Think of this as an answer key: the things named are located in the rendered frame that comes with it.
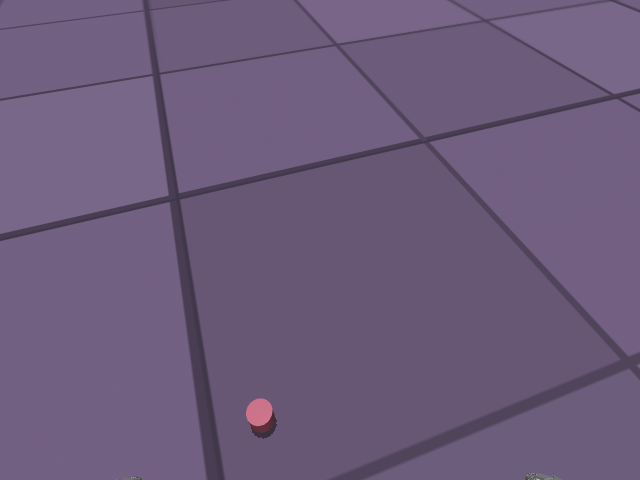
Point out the tin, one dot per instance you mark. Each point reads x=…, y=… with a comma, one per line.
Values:
x=260, y=415

